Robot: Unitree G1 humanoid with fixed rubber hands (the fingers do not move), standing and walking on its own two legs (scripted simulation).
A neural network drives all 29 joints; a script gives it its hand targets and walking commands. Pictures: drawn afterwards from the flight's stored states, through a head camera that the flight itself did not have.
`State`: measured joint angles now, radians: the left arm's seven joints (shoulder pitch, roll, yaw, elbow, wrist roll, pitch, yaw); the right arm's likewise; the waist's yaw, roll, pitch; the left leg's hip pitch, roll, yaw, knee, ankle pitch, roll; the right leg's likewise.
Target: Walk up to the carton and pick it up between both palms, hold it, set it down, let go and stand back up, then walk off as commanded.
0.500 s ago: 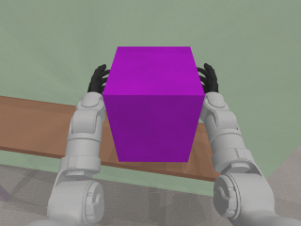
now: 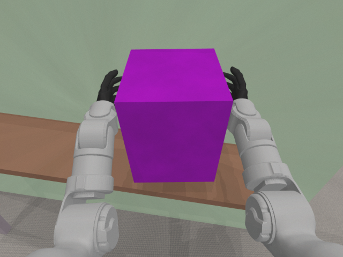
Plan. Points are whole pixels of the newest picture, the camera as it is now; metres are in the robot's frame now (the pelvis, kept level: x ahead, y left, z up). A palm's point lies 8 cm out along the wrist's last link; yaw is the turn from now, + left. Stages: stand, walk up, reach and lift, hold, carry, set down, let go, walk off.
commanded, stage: hold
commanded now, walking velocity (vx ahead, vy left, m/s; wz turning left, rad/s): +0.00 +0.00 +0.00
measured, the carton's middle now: (173, 116) +0.40 -0.01 +0.17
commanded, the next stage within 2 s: set down in 1.32 s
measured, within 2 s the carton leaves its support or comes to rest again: neither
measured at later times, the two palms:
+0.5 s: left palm (101, 99) +0.37 +0.15 +0.23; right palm (238, 91) +0.38 -0.14 +0.26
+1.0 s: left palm (100, 98) +0.37 +0.15 +0.23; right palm (239, 89) +0.38 -0.14 +0.26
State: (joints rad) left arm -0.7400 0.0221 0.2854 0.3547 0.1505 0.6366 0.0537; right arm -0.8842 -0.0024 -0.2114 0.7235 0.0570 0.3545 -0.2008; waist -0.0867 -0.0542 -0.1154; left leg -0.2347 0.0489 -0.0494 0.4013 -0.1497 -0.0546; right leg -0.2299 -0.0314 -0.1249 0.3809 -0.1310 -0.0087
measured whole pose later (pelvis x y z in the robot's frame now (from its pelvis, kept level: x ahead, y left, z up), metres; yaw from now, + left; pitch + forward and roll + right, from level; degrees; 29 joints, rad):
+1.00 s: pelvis +0.00 +0.00 +0.00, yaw +0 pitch -2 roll -1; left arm -0.75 0.03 0.29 0.30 0.15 0.76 0.05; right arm -0.95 -0.03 -0.19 0.72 0.10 0.47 -0.22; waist -0.09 -0.05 -0.16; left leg -0.23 0.05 -0.05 0.41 -0.15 -0.05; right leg -0.22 -0.03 -0.12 0.38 -0.13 -0.01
